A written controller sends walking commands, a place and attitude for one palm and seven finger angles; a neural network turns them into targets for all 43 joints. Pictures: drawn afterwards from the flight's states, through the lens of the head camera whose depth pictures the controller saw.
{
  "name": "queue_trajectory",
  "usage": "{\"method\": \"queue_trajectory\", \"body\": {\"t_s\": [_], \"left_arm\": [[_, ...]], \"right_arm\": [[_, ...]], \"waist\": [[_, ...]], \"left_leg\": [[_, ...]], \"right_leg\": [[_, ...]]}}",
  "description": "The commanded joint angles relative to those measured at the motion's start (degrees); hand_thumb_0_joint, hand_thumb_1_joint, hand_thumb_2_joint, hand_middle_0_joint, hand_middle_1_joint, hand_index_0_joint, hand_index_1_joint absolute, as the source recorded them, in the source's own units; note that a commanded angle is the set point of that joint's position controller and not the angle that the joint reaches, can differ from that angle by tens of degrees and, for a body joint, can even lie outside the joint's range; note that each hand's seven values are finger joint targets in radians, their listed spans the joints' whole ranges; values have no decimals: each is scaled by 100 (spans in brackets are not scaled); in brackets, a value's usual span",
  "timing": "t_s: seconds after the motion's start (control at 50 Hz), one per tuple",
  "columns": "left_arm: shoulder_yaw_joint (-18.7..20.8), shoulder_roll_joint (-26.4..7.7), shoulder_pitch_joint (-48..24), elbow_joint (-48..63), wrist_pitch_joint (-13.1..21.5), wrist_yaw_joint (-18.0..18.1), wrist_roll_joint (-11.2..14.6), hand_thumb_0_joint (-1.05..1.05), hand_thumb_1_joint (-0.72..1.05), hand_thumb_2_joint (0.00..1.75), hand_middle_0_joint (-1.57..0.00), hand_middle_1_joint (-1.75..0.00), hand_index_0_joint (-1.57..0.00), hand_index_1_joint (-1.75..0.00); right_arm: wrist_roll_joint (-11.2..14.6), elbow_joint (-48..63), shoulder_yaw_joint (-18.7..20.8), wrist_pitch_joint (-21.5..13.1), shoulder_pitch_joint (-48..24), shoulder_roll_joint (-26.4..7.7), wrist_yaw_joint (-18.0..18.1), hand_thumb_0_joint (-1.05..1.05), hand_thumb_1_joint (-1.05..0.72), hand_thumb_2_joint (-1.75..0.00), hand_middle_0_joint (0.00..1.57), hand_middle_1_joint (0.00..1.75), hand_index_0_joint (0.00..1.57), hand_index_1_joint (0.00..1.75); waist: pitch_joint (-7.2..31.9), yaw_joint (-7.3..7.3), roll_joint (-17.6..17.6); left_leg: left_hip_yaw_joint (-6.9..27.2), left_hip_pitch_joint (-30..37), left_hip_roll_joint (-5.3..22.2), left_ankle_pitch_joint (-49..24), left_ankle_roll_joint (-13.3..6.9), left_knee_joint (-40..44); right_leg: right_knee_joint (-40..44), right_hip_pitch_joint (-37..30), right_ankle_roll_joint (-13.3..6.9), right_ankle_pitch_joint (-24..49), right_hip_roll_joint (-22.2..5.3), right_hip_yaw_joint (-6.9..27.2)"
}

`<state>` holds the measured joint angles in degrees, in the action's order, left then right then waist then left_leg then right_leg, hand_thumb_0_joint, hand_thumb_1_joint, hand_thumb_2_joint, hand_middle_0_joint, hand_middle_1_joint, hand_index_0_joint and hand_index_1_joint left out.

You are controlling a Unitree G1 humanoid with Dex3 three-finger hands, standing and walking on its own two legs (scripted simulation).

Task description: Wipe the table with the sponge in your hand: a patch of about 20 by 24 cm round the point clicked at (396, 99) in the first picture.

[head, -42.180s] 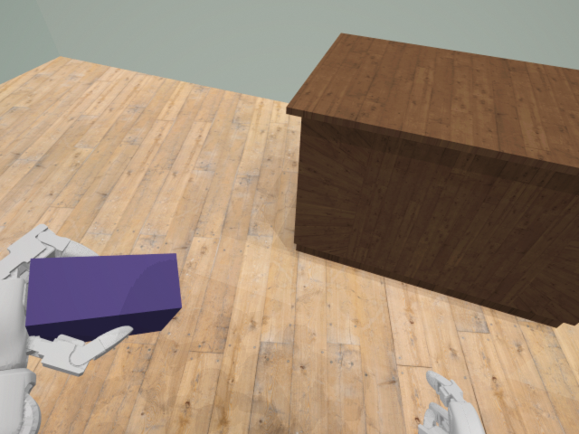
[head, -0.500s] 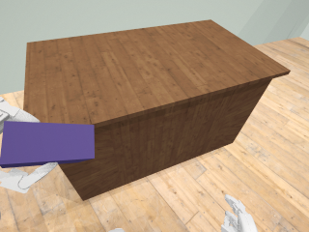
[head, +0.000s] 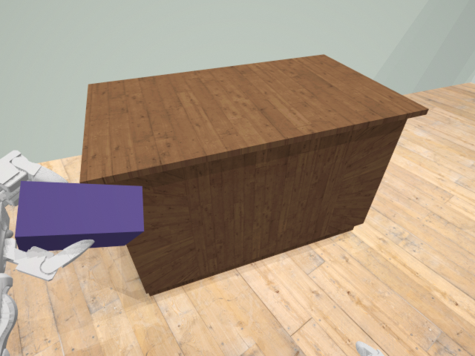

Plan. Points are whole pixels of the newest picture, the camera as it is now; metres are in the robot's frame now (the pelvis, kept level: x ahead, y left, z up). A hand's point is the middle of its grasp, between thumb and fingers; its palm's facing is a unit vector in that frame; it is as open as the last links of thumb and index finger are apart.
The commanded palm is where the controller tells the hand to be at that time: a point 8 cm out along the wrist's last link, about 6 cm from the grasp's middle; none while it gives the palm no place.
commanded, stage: stop stepping back and stand still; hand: left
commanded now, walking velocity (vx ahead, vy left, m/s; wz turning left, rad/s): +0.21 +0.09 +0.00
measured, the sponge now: (100, 218) +0.24 +0.20 +0.20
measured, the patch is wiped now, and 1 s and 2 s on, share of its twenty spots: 1.00 1.00 1.00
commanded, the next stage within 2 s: stand and wait in 0.72 s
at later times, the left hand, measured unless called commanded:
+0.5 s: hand (24, 297) +0.12 +0.21 +0.22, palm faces +0.42 -0.82 -0.39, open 10.1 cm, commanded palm +0.06 +0.26 +0.23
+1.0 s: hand (9, 320) +0.10 +0.22 +0.21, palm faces +0.41 -0.85 -0.34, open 10.1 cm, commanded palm +0.05 +0.27 +0.23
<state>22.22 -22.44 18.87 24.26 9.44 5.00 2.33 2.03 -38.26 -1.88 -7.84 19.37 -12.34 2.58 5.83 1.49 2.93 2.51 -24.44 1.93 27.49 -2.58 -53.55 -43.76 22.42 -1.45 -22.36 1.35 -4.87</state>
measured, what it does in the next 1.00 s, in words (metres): walks backwards: left foot, then right foot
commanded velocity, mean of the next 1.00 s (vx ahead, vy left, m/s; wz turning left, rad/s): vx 0.12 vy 0.02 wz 0.00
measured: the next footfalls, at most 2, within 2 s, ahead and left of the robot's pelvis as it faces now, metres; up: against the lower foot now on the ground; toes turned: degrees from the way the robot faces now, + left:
left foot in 0.18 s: -0.04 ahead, +0.11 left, +0.00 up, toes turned +3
right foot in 0.46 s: -0.01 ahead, -0.11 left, +0.00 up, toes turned -1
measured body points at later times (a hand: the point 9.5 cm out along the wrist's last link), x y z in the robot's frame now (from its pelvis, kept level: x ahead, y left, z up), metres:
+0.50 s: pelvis -0.09 -0.02 +0.01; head -0.12 -0.04 +0.46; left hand +0.09 +0.26 +0.24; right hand +0.05 -0.25 -0.09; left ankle -0.09 +0.10 -0.69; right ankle -0.05 -0.12 -0.70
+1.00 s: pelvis -0.10 -0.02 +0.03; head -0.12 -0.01 +0.48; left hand +0.08 +0.26 +0.23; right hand +0.06 -0.25 -0.05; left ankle -0.10 +0.10 -0.69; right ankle -0.05 -0.11 -0.70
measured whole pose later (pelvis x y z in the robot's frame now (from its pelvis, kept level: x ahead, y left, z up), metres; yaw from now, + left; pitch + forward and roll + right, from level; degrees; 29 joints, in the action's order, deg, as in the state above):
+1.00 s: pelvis -0.10 -0.02 +0.03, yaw +1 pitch -1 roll -1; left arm 18.5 -19.7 26.5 30.2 7.3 7.7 2.8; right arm 1.1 -37.8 -0.9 -6.2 13.3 -11.9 3.1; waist 1.9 0.3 0.2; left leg 0.7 -17.3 1.1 20.3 -2.1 -39.6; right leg -32.0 18.1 -2.5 -12.9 1.5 -3.5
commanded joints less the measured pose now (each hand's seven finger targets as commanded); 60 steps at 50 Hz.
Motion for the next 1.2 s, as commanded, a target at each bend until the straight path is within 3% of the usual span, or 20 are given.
{"method": "queue_trajectory", "body": {"t_s": [0.0,0.06,0.12,0.16,0.2,0.26,0.38,0.42,0.46,0.48,0.52,0.6,0.64,0.68,0.72,0.8,0.86,0.92,1.0,1.18], "left_arm": [[574,-1285,-751,1665,295,-16,152,0,10,130,-120,-160,-120,-160],[621,-1230,-506,1978,252,-15,177,0,10,130,-120,-160,-120,-160],[728,-1311,-392,2156,169,155,125,0,10,130,-120,-160,-120,-160],[655,-1183,-395,2199,180,240,94,0,10,130,-120,-160,-120,-160],[722,-1219,-377,2129,198,366,87,0,10,130,-120,-160,-120,-160],[493,-983,-362,1083,246,276,42,0,10,130,-120,-160,-120,-160],[393,-855,-317,1117,175,192,114,0,10,130,-120,-160,-120,-160],[329,-830,-278,1192,82,147,73,0,10,130,-120,-160,-120,-160],[605,-1214,-512,1534,140,166,128,0,10,130,-120,-160,-120,-160],[492,-1140,-676,1876,229,145,143,0,10,130,-120,-160,-120,-160],[688,-1228,-451,1987,246,116,211,0,10,130,-120,-160,-120,-160],[546,-1026,-87,2023,158,297,159,0,10,130,-120,-160,-120,-160],[502,-985,61,2104,174,431,132,0,10,130,-120,-160,-120,-160],[553,-926,91,2173,183,530,156,0,10,130,-120,-160,-120,-160],[487,-968,39,2008,92,538,108,0,10,130,-120,-160,-120,-160],[362,-785,222,1388,28,408,78,0,10,130,-120,-160,-120,-160],[344,-851,136,1492,121,351,99,0,10,130,-120,-160,-120,-160],[441,-1010,-142,1955,198,372,124,0,10,130,-120,-160,-120,-160],[298,-785,203,1900,236,538,111,0,10,130,-120,-160,-120,-160],[219,-723,79,1596,159,481,94,0,10,130,-120,-160,-120,-160]], "right_arm": [[96,1089,457,-166,-868,-752,-65,0,-90,-90,20,30,20,30],[57,826,300,-106,-1126,-514,-78,0,-90,-90,20,30,20,30],[37,842,273,-277,-1080,-493,98,0,-90,-90,20,30,20,30],[-39,967,243,-409,-979,-539,228,0,-90,-90,20,30,20,30],[-61,1195,303,-564,-990,-558,312,0,-90,-90,20,30,20,30],[22,577,321,-533,-887,-545,66,0,-90,-90,20,30,20,30],[-19,947,306,-384,-1075,-727,115,0,-90,-90,20,30,20,30],[-9,1104,321,-292,-1202,-743,95,0,-90,-90,20,30,20,30],[29,1243,379,-249,-1350,-574,101,0,-90,-90,20,30,20,30],[54,1046,497,-251,-1108,-712,29,0,-90,-90,20,30,20,30],[37,935,390,-135,-1195,-543,7,0,-90,-90,20,30,20,30],[-16,1008,316,-92,-1292,-412,187,0,-90,-90,20,30,20,30],[-97,1060,299,-169,-1218,-497,308,0,-90,-90,20,30,20,30],[-123,1191,408,-241,-1215,-783,331,0,-90,-90,20,30,20,30],[-81,1125,355,-307,-1125,-557,267,0,-90,-90,20,30,20,30],[-61,1079,315,-311,-1345,-716,129,0,-90,-90,20,30,20,30],[-77,1022,443,-211,-1243,-598,81,0,-90,-90,20,30,20,30],[-80,998,324,-137,-1277,-475,70,0,-90,-90,20,30,20,30],[-162,1182,361,-177,-1373,-729,258,0,-90,-90,20,30,20,30],[-135,1145,345,-260,-1395,-625,162,0,-90,-90,20,30,20,30]], "waist": [[393,-56,-1803],[-205,97,-412],[244,-18,-690],[460,9,393],[415,-24,2286],[-724,1,46],[-334,-94,418],[-159,-184,-355],[-22,-108,-1922],[85,-84,-1803],[-314,-7,-646],[-101,7,-790],[81,14,128],[120,-80,1663],[-96,19,1127],[-518,-173,107],[-508,-111,-1622],[-241,-14,-684],[-159,-109,868],[121,-103,-445]], "left_leg": [[370,-941,-310,-604,133,-3411],[116,-140,175,-953,-79,-1985],[-312,1099,93,-337,-295,832],[-613,1575,-95,-406,-353,2796],[907,1776,1159,-1623,-935,3646],[1689,525,1641,-996,-1210,3684],[576,17,1024,221,-617,2783],[-106,-584,349,551,-374,969],[-296,-1402,-290,66,-7,-1947],[263,-1398,-125,-326,76,-2474],[375,-1179,251,-836,47,-2185],[-262,794,285,-692,-93,877],[-602,1513,-18,-456,-146,2349],[1329,1573,1149,-66,-673,3460],[1835,1440,1445,-1589,-933,3477],[435,-57,703,-988,-270,2504],[-86,-121,-154,-275,103,77],[210,462,243,-474,18,1095],[1039,1222,777,-753,-272,3514],[238,1075,195,-1886,37,2494]], "right_leg": [[2762,294,-950,43,-2035,3291],[2630,1960,-768,-1177,-1753,2215],[2028,1791,-545,-1165,-1472,1606],[779,1231,-321,-975,-828,1050],[-2200,1526,201,-822,286,-107],[-3434,2192,119,-157,-370,1017],[556,-472,121,85,-273,69],[1627,-1434,-30,673,-273,39],[2954,-1001,-1020,-346,-2152,3312],[3163,-707,-1195,-887,-2292,3901],[2941,181,-1146,-1137,-2197,3142],[2504,836,-700,-1097,-1651,1607],[1776,639,-501,-1303,-1127,1249],[-211,745,14,-630,-54,332],[-892,950,196,-711,-96,541],[1859,-1214,182,915,-171,419],[3574,-333,-635,-1274,-1829,3112],[2910,-280,-746,-99,-1851,2392],[1389,-222,21,229,-342,849],[2291,-1127,-84,1505,-842,1444]]}}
